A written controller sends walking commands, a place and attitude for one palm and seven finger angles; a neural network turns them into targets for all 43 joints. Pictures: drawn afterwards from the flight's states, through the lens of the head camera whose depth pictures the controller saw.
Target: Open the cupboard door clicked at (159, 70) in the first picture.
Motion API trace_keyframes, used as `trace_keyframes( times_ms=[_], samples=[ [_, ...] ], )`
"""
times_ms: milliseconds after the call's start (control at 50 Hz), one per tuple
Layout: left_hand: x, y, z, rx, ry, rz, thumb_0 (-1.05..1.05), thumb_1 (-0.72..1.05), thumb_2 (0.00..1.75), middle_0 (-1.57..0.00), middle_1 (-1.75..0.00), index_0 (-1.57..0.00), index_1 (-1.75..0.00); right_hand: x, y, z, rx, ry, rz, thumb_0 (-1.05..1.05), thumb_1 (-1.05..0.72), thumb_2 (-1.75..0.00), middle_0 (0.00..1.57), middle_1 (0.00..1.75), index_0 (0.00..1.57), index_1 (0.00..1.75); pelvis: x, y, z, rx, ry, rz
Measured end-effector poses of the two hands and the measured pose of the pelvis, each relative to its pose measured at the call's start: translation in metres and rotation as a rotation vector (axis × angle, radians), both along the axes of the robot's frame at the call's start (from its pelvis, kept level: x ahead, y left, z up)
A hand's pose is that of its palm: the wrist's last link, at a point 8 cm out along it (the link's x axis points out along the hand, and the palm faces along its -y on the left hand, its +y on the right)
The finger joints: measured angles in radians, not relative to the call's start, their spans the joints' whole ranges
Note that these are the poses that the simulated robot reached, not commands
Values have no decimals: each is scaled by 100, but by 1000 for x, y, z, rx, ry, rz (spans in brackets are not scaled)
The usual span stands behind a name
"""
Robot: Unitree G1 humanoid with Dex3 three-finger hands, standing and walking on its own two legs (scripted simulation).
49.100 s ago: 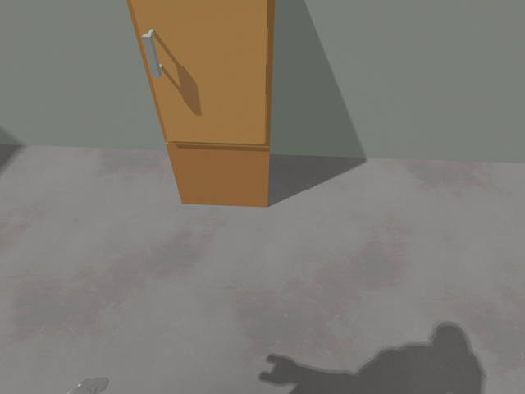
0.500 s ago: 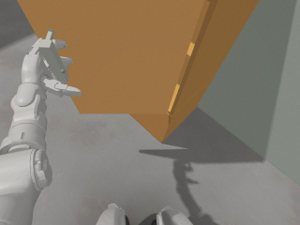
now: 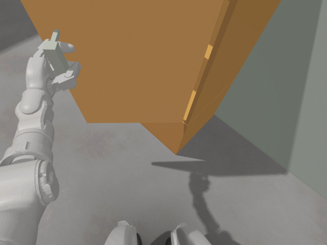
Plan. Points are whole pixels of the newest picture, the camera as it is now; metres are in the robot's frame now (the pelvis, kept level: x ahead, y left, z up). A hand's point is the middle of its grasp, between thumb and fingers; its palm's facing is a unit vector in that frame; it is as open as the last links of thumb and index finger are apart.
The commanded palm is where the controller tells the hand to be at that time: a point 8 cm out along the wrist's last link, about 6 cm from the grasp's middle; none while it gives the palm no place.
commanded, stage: close the thumb around the handle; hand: left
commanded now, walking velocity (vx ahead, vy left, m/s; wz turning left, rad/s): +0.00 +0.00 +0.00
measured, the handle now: (63, 60) +0.55 +0.21 +0.08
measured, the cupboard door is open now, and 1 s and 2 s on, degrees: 46 75 92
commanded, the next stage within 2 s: pull the door open along its arc in 0.14 s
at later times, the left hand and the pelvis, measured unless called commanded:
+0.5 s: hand (71, 81) +0.48 +0.18 +0.08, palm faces +0.01 -1.00 -0.01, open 5.6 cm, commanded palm +0.43 +0.23 +0.08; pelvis +0.01 +0.00 +0.01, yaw -1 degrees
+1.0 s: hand (97, 138) +0.33 +0.11 +0.09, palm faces +0.35 -0.94 +0.01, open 5.9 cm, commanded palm +0.28 +0.18 +0.08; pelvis +0.01 -0.02 +0.02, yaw +1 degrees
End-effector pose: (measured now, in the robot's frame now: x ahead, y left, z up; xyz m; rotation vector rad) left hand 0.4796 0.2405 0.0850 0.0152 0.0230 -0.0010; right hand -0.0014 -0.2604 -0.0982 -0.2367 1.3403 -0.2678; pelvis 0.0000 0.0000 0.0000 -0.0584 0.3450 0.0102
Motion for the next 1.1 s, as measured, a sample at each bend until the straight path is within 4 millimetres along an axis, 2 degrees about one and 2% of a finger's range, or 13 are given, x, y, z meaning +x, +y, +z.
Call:
trace_keyframes(
  times_ms=[80,360,500,600,720,820,920,1000,1100],
  samples=[
    [1,-1,-1,-8,6,-8,1,72,83,-39,-134,-39,-133,-4,-1,0,-4,13,-2,1,-90,-90,20,30,21,30,0,1,0,-2,0,1],
    [-1,-2,-1,-5,8,9,1,71,83,-40,-135,-40,-135,-5,1,1,2,8,-15,1,-90,-90,20,30,20,30,1,1,1,0,-2,-6],
    [-18,-4,-1,-7,-4,9,1,72,80,-39,-135,-40,-135,9,4,2,32,-31,-25,1,-90,-90,20,30,20,30,8,0,6,10,-21,-22],
    [-43,-9,-2,-12,-17,0,1,71,76,-38,-135,-38,-135,35,5,6,55,-109,-20,1,-90,-90,20,30,20,30,15,-1,12,17,-48,-29],
    [-88,-20,-2,-28,-34,-22,1,68,72,-38,-135,-37,-135,81,4,16,75,-250,26,1,-90,-90,20,30,20,30,21,-4,18,26,-89,-32],
    [-131,-42,-4,-103,-44,145,3,66,71,-38,-135,-38,-135,127,9,23,103,-375,112,1,-90,-90,20,30,20,30,19,-6,20,37,-116,-29],
    [-164,-65,-2,-63,-41,279,2,66,72,-38,-135,-39,-135,164,16,30,131,-462,203,1,-90,-90,20,30,20,30,15,-15,20,50,-143,-11],
    [-183,-82,0,-25,-29,354,1,68,73,-39,-135,-40,-135,180,21,32,154,-503,244,1,-90,-90,20,30,20,30,11,-23,19,57,-166,4],
    [-202,-100,1,-19,-12,415,1,68,74,-38,-135,-40,-135,183,19,32,168,-507,262,1,-90,-90,20,30,20,30,10,-36,21,68,-195,20]
  ],
)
